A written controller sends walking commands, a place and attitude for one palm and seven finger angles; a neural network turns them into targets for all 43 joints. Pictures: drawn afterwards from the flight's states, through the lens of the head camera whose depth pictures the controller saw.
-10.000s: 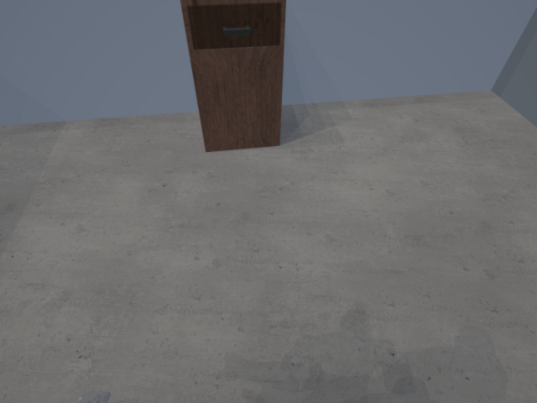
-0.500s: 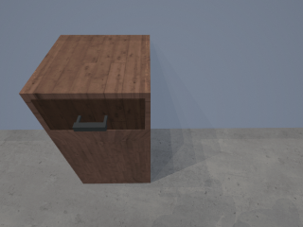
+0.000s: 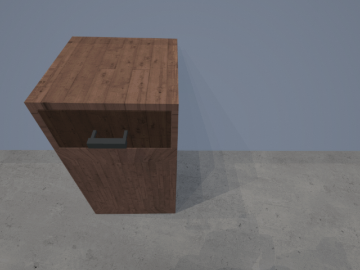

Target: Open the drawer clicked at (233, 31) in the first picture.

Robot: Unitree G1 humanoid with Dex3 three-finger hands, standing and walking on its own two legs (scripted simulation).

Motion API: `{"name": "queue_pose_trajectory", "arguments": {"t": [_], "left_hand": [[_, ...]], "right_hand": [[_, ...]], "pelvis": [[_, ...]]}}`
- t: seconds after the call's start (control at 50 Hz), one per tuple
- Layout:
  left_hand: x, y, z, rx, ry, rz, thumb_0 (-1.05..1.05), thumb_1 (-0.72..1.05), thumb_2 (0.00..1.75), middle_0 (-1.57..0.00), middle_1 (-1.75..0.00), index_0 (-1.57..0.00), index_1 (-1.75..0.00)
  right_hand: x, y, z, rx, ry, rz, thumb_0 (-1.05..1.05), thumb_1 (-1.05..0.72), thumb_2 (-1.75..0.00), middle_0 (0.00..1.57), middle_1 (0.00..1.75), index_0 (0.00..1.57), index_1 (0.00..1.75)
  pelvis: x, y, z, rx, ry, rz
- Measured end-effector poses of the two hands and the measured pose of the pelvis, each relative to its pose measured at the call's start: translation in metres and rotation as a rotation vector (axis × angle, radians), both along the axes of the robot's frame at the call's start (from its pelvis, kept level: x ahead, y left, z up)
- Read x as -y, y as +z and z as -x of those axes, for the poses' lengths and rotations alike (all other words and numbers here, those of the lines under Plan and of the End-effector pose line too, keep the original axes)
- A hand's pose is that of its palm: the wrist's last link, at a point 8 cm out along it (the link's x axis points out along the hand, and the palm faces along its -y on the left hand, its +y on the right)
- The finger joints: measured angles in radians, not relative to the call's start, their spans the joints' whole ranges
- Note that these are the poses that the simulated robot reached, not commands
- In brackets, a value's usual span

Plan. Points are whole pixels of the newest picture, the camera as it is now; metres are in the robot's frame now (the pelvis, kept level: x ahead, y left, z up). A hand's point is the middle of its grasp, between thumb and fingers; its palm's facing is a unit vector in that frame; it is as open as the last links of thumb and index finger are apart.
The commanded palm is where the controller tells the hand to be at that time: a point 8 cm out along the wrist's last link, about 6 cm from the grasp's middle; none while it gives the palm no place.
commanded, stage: come to a stop and stand still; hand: left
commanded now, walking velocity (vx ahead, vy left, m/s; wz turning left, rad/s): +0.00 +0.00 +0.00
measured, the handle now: (108, 138) +0.52 +0.26 -0.07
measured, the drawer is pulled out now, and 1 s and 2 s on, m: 0.00 0.00 0.00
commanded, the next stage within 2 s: look again from close up in 0.66 s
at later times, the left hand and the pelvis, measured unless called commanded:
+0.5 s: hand out of the picture -0.05 +0.18 -0.17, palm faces +0.02 -0.99 -0.15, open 7.4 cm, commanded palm none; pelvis -0.02 +0.02 +0.00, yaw +0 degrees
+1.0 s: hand out of the picture -0.03 +0.16 -0.17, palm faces +0.03 -0.99 -0.13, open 7.4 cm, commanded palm none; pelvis -0.01 +0.01 +0.01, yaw -1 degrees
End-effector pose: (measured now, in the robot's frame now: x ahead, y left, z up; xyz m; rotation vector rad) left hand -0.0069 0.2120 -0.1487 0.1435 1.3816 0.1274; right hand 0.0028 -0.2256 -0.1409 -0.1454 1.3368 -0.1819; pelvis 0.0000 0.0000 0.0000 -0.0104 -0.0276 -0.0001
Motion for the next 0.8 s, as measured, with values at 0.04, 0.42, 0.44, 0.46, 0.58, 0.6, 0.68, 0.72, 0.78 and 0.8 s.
{"name": "queue_pose_trajectory", "arguments": {"t": [0.04, 0.42, 0.44, 0.46, 0.58, 0.6, 0.68, 0.72, 0.78, 0.8], "left_hand": [[-0.005, 0.0, 0.0, 0.015, -0.003, 0.0, 0.02, 0.92, 0.9, -0.2, -0.3, -0.2, -0.3], [-0.02, 0.004, 0.04, -0.026, 0.014, 0.018, 0.01, 0.91, 0.9, -0.2, -0.3, -0.19, -0.3], [-0.019, 0.004, 0.042, -0.033, 0.016, 0.021, 0.01, 0.91, 0.9, -0.2, -0.3, -0.19, -0.3], [-0.017, 0.004, 0.044, -0.04, 0.018, 0.024, 0.01, 0.91, 0.9, -0.2, -0.3, -0.19, -0.3], [-0.009, 0.003, 0.05, -0.064, 0.027, 0.04, 0.01, 0.91, 0.9, -0.2, -0.3, -0.19, -0.3], [-0.007, 0.003, 0.05, -0.065, 0.027, 0.042, 0.01, 0.91, 0.9, -0.2, -0.3, -0.19, -0.3], [-0.003, 0.003, 0.047, -0.063, 0.028, 0.05, 0.01, 0.91, 0.9, -0.2, -0.3, -0.19, -0.3], [-0.001, 0.003, 0.044, -0.058, 0.029, 0.052, 0.01, 0.91, 0.9, -0.2, -0.3, -0.19, -0.3], [0.002, 0.003, 0.04, -0.048, 0.028, 0.053, 0.01, 0.91, 0.9, -0.2, -0.3, -0.19, -0.3], [0.002, 0.003, 0.038, -0.045, 0.028, 0.053, 0.01, 0.91, 0.9, -0.2, -0.3, -0.19, -0.3]], "right_hand": [[-0.003, 0.001, 0.001, 0.014, 0.006, 0.0, 0.0, -0.91, -0.9, 0.2, 0.3, 0.2, 0.3], [-0.037, 0.002, 0.051, -0.066, -0.001, -0.043, 0.0, -0.91, -0.9, 0.2, 0.3, 0.2, 0.3], [-0.038, 0.002, 0.053, -0.071, -0.003, -0.045, 0.0, -0.91, -0.9, 0.2, 0.3, 0.2, 0.3], [-0.039, 0.001, 0.054, -0.075, -0.005, -0.046, 0.0, -0.91, -0.9, 0.2, 0.3, 0.2, 0.3], [-0.042, 0.001, 0.055, -0.086, -0.013, -0.052, 0.0, -0.91, -0.9, 0.2, 0.3, 0.2, 0.3], [-0.042, 0.001, 0.055, -0.085, -0.014, -0.052, 0.0, -0.91, -0.9, 0.2, 0.3, 0.2, 0.3], [-0.043, 0.0, 0.051, -0.08, -0.017, -0.056, 0.0, -0.91, -0.9, 0.2, 0.3, 0.2, 0.3], [-0.043, 0.0, 0.049, -0.076, -0.017, -0.057, 0.0, -0.91, -0.9, 0.2, 0.3, 0.2, 0.3], [-0.043, -0.001, 0.045, -0.07, -0.016, -0.06, 0.0, -0.91, -0.9, 0.2, 0.3, 0.2, 0.3], [-0.043, -0.001, 0.044, -0.069, -0.016, -0.06, 0.0, -0.91, -0.9, 0.2, 0.3, 0.2, 0.3]], "pelvis": [[-0.003, 0.0, 0.005, 0.006, -0.001, 0.0], [-0.023, 0.005, 0.021, 0.001, -0.005, -0.01], [-0.023, 0.005, 0.021, 0.001, -0.006, -0.01], [-0.023, 0.005, 0.021, 0.001, -0.006, -0.01], [-0.023, 0.005, 0.018, 0.001, -0.009, -0.01], [-0.023, 0.005, 0.018, 0.001, -0.01, -0.01], [-0.021, 0.005, 0.016, 0.001, -0.012, -0.01], [-0.021, 0.005, 0.015, 0.0, -0.012, -0.01], [-0.019, 0.005, 0.014, 0.0, -0.012, -0.01], [-0.019, 0.005, 0.014, 0.0, -0.012, -0.01]]}}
